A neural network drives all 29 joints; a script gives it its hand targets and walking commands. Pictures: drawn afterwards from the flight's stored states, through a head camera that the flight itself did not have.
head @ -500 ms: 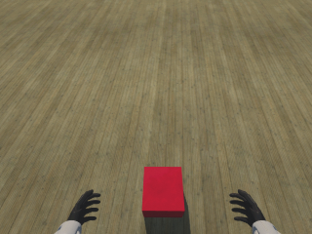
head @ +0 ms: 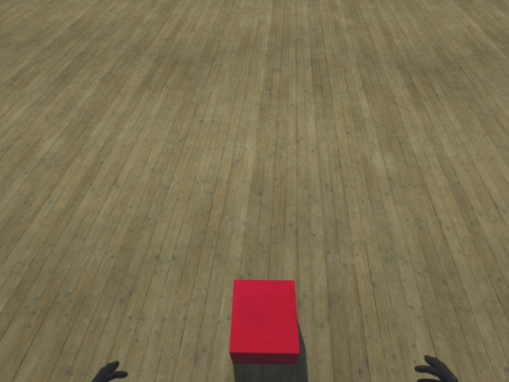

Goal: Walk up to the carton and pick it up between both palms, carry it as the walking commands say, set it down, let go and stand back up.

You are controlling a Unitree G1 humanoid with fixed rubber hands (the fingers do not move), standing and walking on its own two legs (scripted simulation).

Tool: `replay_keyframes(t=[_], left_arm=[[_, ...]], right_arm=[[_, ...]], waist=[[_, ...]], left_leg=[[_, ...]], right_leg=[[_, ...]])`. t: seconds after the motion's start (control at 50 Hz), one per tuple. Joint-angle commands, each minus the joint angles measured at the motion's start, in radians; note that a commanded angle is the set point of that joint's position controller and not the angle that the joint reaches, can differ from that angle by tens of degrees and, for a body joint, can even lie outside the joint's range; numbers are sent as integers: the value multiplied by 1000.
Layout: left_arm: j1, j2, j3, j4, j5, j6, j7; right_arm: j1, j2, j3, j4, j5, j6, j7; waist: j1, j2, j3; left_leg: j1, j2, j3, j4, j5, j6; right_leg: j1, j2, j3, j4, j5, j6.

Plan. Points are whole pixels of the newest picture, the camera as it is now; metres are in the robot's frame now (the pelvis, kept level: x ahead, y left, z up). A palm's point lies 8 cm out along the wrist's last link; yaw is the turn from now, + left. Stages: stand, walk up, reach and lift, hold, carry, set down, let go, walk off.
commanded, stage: stand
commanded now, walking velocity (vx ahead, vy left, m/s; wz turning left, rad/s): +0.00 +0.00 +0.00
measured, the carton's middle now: (263, 321) +0.41 +0.00 -0.70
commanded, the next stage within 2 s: none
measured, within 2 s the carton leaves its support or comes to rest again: neither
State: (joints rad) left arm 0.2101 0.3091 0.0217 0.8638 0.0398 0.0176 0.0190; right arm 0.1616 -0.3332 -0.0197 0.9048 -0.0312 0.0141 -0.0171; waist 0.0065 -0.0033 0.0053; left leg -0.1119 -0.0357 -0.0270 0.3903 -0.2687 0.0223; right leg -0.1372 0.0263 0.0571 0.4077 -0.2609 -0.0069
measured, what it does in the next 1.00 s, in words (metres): stands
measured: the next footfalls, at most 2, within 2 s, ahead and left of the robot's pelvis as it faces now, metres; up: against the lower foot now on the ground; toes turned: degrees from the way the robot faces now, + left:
none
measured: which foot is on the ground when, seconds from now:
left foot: down 0.00-1.00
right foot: down 0.00-1.00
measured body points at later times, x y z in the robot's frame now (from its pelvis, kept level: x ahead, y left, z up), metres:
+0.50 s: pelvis +0.00 -0.01 +0.00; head -0.01 -0.01 +0.45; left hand +0.09 +0.30 -0.11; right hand +0.09 -0.31 -0.12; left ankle -0.04 +0.11 -0.74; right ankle -0.03 -0.12 -0.74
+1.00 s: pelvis -0.02 +0.00 +0.00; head -0.02 +0.00 +0.45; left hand +0.08 +0.30 -0.12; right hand +0.06 -0.31 -0.12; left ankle -0.04 +0.11 -0.74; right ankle -0.03 -0.12 -0.74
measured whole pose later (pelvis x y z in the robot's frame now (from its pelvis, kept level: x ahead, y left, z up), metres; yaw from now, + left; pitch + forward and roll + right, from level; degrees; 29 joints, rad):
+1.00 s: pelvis -0.02 +0.00 +0.00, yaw +0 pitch -2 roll +0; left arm 0.12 0.35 0.01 1.04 0.02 0.00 0.01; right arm 0.16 -0.36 0.02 1.05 -0.01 -0.01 -0.02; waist -0.01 0.00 0.03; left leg -0.08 -0.03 -0.04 0.32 -0.21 0.01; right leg -0.09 0.03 0.05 0.33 -0.20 -0.01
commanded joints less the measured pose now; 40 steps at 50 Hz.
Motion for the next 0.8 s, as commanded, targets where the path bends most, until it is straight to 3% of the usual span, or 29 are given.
replay_keyframes(t=[0.0, 0.06, 0.08, 0.1, 0.14, 0.16, 0.18, 0.2, 0.22, 0.24, 0.26, 0.28, 0.32, 0.34, 0.38, 0.4, 0.42, 0.46, 0.48, 0.52, 0.54, 0.56, 0.58, 0.62, 0.66, 0.68, 0.72, 0.76, 0.78], left_arm=[[-28, 143, 41, -40, 4, -21, 2], [2, 195, 43, -12, 0, -34, 12], [-85, 192, 44, -25, 5, -27, 14], [-95, 189, 53, -17, 7, -30, 9], [-19, 198, 49, 16, -5, -36, 4], [-72, 198, 44, 7, -11, -31, 4], [-44, 171, 40, 13, -1, -22, 11], [-50, 207, 45, 8, -6, -20, 7], [-17, 182, 32, 37, -8, -22, 11], [-46, 173, 33, 36, -8, -25, 6], [-65, 196, 31, 7, -9, -22, 5], [-15, 186, 37, 38, -12, -25, 15], [-94, 237, 47, 37, -13, -29, 13], [-78, 207, 34, 50, -8, -20, 20], [-92, 242, 39, 41, -8, -19, 16], [-87, 234, 41, 42, -14, -25, 11], [-95, 231, 44, 67, -3, -19, 19], [-88, 238, 34, 59, -14, -28, 12], [-61, 202, 35, 84, -11, -25, 15], [-105, 217, 38, 89, 4, -20, 11], [-103, 208, 32, 59, -13, -29, 5], [-99, 195, 34, 68, -15, -22, -1], [-86, 222, 37, 81, -8, -28, 1], [-114, 278, 41, 96, -18, -32, 8], [-102, 210, 36, 80, -12, -26, 0], [-146, 223, 34, 80, -16, -30, 0], [-122, 196, 29, 95, -14, -32, -1], [-111, 235, 32, 109, -13, -36, -3], [-143, 224, 28, 98, -16, -39, -5]], right_arm=[[-23, -205, -43, -44, -2, -36, -14], [18, -178, -25, -11, 5, -28, -8], [-65, -153, -17, -29, 1, -38, 2], [-61, -171, -27, -27, 2, -36, -9], [-38, -171, -23, -1, 2, -34, -9], [-32, -162, -12, -7, 8, -33, -14], [-99, -185, -19, -3, 0, -39, -15], [-68, -177, -12, -13, 0, -37, -16], [-40, -216, -19, 16, 8, -25, -18], [-44, -205, -20, 9, 6, -29, -24], [-54, -178, -7, 17, 16, -25, -18], [-3, -185, -10, 29, 7, -33, -24], [-32, -206, -21, 30, 13, -33, -27], [-35, -232, -21, 51, 17, -23, -16], [-31, -168, -5, 36, 24, -25, -13], [-67, -169, 0, 40, 19, -21, -10], [-17, -175, -6, 58, 14, -23, -12], [-41, -177, -2, 50, 10, -20, -11], [-79, -230, -21, 51, 0, -25, -16], [-41, -215, -17, 58, 6, -35, -9], [-38, -194, -13, 56, 9, -38, -6], [-51, -229, -18, 58, 7, -46, -7], [-47, -229, -28, 48, 11, -41, -5], [-41, -177, -9, 52, 13, -32, 0], [-54, -181, -7, 58, 10, -49, -7], [-50, -202, -5, 65, 12, -43, -6], [-55, -228, -11, 71, 11, -40, -2], [-36, -204, -14, 73, 25, -33, -12], [-25, -204, -2, 80, 23, -38, -10]], waist=[[15, -26, -15], [-13, 30, -32], [-5, 30, 2], [-5, -3, 22], [-1, 4, -23], [-7, 19, -56], [24, -55, -27], [13, -47, -93], [12, 17, -74], [14, 2, -73], [-10, -5, -107], [3, 16, -81], [-7, -32, -23], [-17, 50, -74], [-20, -26, -92], [-13, 55, -62], [-37, -7, -47], [-18, -58, -34], [7, 44, -6], [-11, -67, 36], [2, -27, -47], [11, -31, -7], [-4, 36, -49], [-22, -37, 18], [15, 15, -22], [-14, -24, -6], [-11, 34, -15], [-18, -23, -40], [-28, 27, -36]], left_leg=[[-15, 114, -84, -81, 200, -19], [26, 114, -86, -87, 177, -16], [2, 108, -92, -93, 158, -27], [-28, 116, -90, -70, 233, -19], [4, 125, -102, -61, 268, -18], [11, 121, -93, -72, 291, -15], [-20, 121, -102, -76, 249, -12], [14, 118, -72, -33, 377, -13], [33, 131, -78, -53, 368, -24], [19, 122, -74, -39, 432, -10], [74, 130, -80, -44, 443, -21], [71, 126, -67, -47, 420, -22], [31, 139, -95, -57, 404, -16], [70, 134, -80, -49, 381, -17], [46, 138, -94, -48, 343, -30], [37, 124, -86, -41, 289, -22], [24, 121, -85, -60, 226, -16], [26, 130, -108, -72, 244, -5], [-12, 126, -102, -83, 234, -5], [-30, 124, -102, -92, 245, 0], [-9, 135, -118, -98, 272, -7], [-5, 130, -106, -94, 233, -7], [24, 127, -115, -97, 234, 1], [-8, 125, -100, -86, 211, -9], [-19, 116, -100, -100, 142, -4], [-47, 134, -101, -120, 175, -6], [-12, 131, -120, -135, 174, -3], [41, 142, -109, -93, 279, -7], [17, 149, -114, -96, 285, -1]], right_leg=[[10, -102, 80, -61, 193, -16], [-20, -101, 103, -71, 179, 0], [-30, -82, 80, -80, 149, 12], [-25, -95, 86, -70, 194, -5], [27, -102, 99, -69, 253, -12], [59, -104, 100, -54, 296, -10], [55, -98, 75, -66, 286, -6], [90, -102, 55, -49, 389, -3], [68, -109, 77, -43, 364, -1], [67, -108, 80, -19, 416, -14], [59, -102, 62, -34, 434, -9], [68, -115, 76, -24, 420, -7], [28, -115, 79, -51, 384, 3], [46, -113, 81, -46, 407, -11], [72, -107, 75, -66, 330, -14], [51, -107, 78, -82, 324, -7], [57, -120, 97, -97, 272, -5], [48, -101, 80, -107, 215, 5], [59, -106, 89, -109, 246, -11], [60, -109, 70, -102, 261, -5], [91, -117, 75, -83, 261, -11], [56, -116, 84, -99, 287, -9], [56, -115, 83, -96, 257, -15], [45, -112, 100, -127, 216, 13], [84, -111, 99, -132, 162, -10], [83, -123, 100, -96, 233, -15], [57, -106, 76, -96, 201, -7], [34, -100, 64, -105, 238, -5], [69, -122, 89, -100, 267, -12]])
